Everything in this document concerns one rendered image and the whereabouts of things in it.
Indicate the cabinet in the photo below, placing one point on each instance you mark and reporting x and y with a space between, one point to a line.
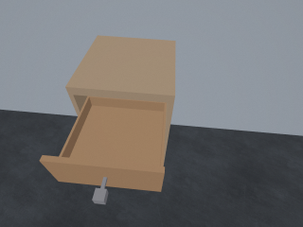
127 68

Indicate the handle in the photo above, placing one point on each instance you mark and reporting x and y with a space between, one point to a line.
101 194

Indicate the drawer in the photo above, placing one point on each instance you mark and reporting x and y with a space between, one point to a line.
120 139

